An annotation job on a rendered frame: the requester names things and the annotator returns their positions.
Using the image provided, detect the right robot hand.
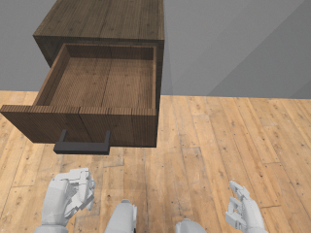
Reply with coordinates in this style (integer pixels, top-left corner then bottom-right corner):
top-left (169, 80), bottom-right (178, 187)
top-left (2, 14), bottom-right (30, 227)
top-left (225, 181), bottom-right (265, 233)

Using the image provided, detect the robot right thigh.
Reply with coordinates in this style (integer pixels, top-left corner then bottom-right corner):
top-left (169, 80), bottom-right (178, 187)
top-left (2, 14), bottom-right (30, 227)
top-left (175, 220), bottom-right (207, 233)

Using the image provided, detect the robot thigh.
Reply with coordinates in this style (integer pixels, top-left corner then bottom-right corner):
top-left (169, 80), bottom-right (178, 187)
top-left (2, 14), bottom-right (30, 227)
top-left (104, 203), bottom-right (137, 233)
top-left (175, 220), bottom-right (207, 233)

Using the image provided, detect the left robot hand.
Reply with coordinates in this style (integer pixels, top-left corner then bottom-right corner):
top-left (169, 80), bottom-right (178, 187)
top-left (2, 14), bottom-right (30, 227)
top-left (41, 167), bottom-right (96, 227)

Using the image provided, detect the handle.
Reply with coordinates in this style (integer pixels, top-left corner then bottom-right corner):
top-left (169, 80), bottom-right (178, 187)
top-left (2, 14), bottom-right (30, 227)
top-left (53, 129), bottom-right (111, 155)

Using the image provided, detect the robot left thigh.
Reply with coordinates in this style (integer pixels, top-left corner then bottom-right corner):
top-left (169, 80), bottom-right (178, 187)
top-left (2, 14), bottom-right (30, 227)
top-left (104, 203), bottom-right (137, 233)

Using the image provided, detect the drawer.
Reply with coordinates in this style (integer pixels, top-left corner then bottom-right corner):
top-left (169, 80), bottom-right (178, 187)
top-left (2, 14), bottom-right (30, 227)
top-left (0, 43), bottom-right (156, 146)

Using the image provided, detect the cabinet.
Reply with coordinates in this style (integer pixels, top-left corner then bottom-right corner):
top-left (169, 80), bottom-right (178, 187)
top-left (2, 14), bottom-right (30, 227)
top-left (32, 0), bottom-right (165, 148)

